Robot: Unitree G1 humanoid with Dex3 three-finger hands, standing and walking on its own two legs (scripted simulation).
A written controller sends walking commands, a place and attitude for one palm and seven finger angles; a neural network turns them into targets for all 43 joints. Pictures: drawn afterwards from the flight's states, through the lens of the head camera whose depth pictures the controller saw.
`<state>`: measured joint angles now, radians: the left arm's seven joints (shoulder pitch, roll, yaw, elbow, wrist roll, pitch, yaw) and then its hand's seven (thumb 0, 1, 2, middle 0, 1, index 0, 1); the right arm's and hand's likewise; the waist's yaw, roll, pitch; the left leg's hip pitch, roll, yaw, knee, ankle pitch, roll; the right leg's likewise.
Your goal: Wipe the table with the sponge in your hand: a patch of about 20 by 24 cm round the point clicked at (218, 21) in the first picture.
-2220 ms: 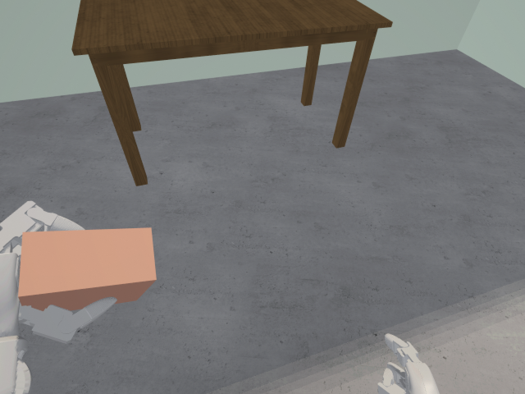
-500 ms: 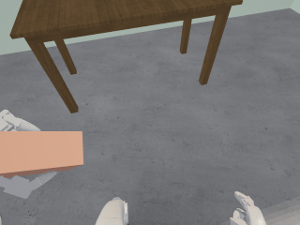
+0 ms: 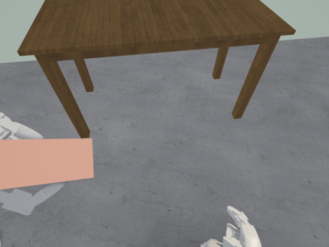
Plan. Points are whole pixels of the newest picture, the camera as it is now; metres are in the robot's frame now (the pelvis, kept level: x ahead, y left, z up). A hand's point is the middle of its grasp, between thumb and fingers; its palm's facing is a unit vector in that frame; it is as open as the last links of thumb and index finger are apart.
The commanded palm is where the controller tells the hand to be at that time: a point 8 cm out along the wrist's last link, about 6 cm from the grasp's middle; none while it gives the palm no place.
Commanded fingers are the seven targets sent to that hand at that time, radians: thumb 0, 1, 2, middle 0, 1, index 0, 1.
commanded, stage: walk to a spot facing it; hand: left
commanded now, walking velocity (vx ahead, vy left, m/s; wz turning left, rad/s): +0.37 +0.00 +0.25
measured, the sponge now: (58, 162) +0.22 +0.20 +0.17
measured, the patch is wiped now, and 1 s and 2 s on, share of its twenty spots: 0.00 0.00 0.00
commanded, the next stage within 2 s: none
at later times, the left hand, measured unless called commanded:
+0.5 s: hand (66, 109) +0.33 +0.23 +0.18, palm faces +0.55 -0.69 -0.47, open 10.4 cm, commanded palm +0.27 +0.26 +0.18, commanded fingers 0.00 0.10 1.30 -1.20 -1.60 -1.20 -1.60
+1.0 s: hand (76, 110) +0.34 +0.22 +0.16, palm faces +0.79 -0.45 -0.41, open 10.4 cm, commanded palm +0.28 +0.23 +0.18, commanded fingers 0.00 0.10 1.30 -1.20 -1.60 -1.20 -1.60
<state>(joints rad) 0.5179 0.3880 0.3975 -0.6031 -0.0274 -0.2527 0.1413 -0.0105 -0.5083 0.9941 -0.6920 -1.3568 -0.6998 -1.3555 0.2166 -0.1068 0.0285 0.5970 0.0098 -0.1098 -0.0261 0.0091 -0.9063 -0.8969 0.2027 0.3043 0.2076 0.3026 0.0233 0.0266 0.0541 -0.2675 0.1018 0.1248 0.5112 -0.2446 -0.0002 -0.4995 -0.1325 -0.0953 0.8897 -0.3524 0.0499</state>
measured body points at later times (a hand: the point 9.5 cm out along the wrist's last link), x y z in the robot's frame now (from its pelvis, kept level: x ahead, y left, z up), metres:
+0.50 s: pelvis +0.16 -0.04 -0.02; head +0.20 -0.03 +0.43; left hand +0.29 +0.26 +0.21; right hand +0.37 -0.28 -0.09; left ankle +0.23 +0.08 -0.73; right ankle +0.08 -0.15 -0.73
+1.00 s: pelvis +0.28 -0.09 -0.01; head +0.31 -0.12 +0.44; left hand +0.30 +0.24 +0.19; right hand +0.54 -0.21 -0.13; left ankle +0.21 +0.04 -0.66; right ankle +0.32 -0.18 -0.74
